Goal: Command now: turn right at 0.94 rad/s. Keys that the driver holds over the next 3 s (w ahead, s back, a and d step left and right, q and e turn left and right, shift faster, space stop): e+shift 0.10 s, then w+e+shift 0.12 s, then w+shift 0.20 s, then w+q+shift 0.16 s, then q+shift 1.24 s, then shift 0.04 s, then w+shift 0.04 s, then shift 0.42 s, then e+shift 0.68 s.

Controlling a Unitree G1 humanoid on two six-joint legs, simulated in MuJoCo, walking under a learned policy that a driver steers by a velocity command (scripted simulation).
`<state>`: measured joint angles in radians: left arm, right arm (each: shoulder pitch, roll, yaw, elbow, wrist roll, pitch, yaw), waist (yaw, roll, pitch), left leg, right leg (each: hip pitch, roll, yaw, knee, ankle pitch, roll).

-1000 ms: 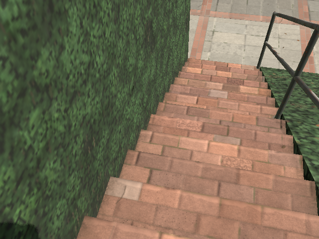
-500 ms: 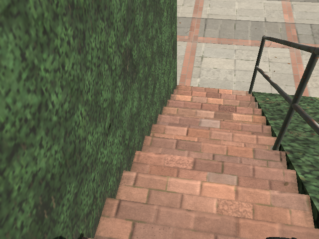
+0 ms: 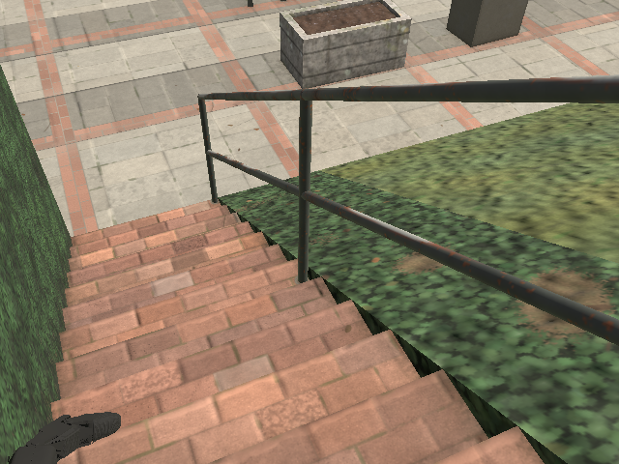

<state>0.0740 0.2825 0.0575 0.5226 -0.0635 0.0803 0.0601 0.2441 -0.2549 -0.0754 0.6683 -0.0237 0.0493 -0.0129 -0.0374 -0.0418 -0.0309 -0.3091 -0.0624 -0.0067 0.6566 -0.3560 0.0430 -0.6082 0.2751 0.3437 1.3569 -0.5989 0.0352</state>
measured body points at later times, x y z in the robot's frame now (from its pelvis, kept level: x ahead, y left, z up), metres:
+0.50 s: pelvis +0.03 -0.06 +0.00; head +0.04 -0.11 +0.44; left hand +0.29 +0.10 -0.07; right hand +0.02 -0.36 -0.13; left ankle +0.04 +0.09 -0.65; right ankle -0.01 -0.13 -0.72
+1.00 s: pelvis +0.27 -0.13 -0.18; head +0.31 -0.15 +0.27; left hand +0.45 +0.10 -0.26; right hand +0.33 -0.41 -0.31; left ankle +0.31 -0.08 -0.90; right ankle +0.18 -0.27 -0.55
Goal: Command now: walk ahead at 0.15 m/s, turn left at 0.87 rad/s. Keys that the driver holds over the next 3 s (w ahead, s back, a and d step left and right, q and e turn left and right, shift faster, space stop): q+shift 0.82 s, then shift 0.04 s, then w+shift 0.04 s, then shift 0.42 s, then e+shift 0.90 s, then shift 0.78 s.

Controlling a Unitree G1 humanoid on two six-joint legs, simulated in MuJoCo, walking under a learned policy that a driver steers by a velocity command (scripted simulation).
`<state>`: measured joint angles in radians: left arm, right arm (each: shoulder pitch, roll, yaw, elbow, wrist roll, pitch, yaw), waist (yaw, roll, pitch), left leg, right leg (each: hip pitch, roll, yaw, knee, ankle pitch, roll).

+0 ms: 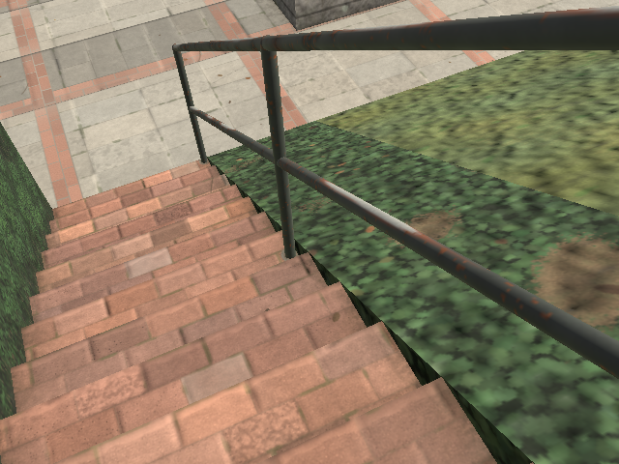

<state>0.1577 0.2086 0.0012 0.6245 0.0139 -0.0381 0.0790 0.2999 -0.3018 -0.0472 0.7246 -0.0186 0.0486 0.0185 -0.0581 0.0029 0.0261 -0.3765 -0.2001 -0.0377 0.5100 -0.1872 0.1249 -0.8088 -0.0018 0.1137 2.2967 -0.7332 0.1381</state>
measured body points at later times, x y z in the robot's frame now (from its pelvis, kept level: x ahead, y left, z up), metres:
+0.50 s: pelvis +0.11 -0.09 -0.01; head +0.13 -0.08 +0.44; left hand +0.07 +0.21 -0.11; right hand +0.42 -0.24 -0.07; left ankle +0.04 +0.03 -0.56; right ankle +0.19 -0.18 -0.72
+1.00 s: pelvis +0.13 -0.04 +0.00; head +0.09 +0.00 +0.44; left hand +0.03 +0.26 -0.11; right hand +0.43 -0.08 -0.07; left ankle +0.07 +0.01 -0.72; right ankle +0.26 -0.14 -0.57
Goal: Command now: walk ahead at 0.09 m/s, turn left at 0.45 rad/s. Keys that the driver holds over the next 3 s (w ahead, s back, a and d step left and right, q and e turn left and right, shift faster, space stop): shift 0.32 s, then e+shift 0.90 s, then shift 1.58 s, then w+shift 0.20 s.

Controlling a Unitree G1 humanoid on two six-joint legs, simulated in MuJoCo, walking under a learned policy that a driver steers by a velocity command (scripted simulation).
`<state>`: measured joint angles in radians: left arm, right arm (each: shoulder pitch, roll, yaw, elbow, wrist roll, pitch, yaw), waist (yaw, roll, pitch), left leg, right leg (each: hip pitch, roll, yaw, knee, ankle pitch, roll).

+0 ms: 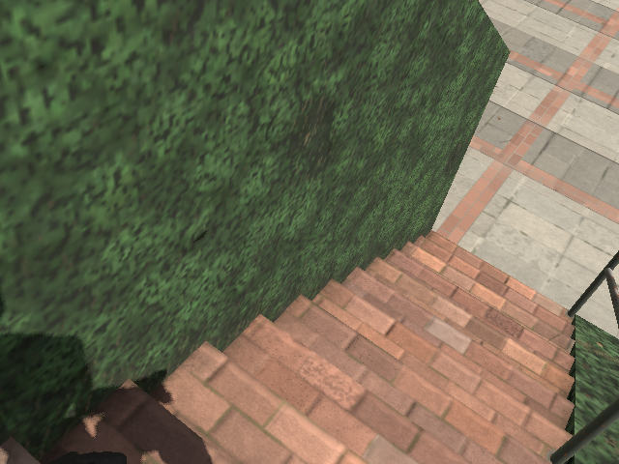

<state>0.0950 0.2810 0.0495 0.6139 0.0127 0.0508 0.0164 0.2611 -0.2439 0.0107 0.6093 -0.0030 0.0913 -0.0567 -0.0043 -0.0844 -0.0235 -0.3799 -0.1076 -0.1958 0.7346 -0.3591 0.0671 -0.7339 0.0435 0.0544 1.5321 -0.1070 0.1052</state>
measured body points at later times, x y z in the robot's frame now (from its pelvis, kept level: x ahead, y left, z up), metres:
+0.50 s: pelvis +0.03 -0.07 +0.02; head +0.05 -0.07 +0.47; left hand +0.07 +0.20 -0.11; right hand +0.21 -0.31 -0.08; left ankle +0.01 +0.08 -0.72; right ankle -0.07 -0.21 -0.72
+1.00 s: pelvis -0.05 -0.14 -0.03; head -0.03 -0.19 +0.41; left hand +0.17 +0.07 -0.12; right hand +0.02 -0.48 -0.13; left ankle +0.02 +0.03 -0.63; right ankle -0.12 -0.22 -0.72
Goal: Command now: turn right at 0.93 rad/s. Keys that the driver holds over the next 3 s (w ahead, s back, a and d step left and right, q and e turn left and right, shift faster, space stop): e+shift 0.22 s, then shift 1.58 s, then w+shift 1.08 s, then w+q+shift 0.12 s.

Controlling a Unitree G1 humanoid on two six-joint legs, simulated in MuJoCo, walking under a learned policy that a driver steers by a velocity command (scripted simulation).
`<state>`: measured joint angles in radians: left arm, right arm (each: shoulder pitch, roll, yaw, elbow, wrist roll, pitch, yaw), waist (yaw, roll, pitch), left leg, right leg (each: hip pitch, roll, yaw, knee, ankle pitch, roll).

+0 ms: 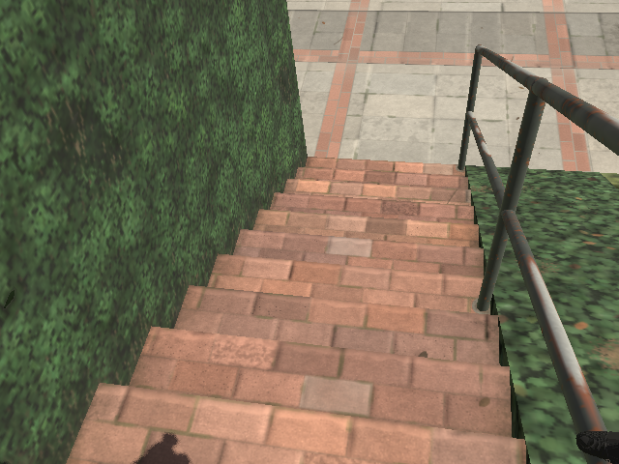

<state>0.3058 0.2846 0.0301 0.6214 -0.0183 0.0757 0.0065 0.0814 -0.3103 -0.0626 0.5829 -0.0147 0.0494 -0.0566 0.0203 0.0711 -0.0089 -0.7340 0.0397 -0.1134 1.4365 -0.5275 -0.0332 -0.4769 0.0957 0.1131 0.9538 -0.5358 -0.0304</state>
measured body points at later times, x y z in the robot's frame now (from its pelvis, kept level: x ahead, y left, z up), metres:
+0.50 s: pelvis +0.03 +0.06 +0.01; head +0.04 +0.01 +0.45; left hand +0.29 +0.24 -0.06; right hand +0.11 -0.27 -0.09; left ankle +0.04 +0.26 -0.59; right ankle -0.03 -0.10 -0.69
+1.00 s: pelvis +0.04 +0.14 +0.04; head +0.05 +0.13 +0.49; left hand +0.22 +0.30 -0.09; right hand +0.03 -0.11 -0.09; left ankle +0.03 +0.28 -0.69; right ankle -0.04 +0.00 -0.69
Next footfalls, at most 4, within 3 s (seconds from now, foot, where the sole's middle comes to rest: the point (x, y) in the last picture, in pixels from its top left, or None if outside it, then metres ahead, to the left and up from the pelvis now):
0.58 left None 0.06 0.26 -0.72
0.90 right None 0.00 -0.01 -0.72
2.48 left None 0.32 0.16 -0.90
2.84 right None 0.53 -0.20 -1.08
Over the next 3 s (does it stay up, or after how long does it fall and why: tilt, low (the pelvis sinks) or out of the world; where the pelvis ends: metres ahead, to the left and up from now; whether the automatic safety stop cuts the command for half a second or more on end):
stays up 0.56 -0.10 -0.37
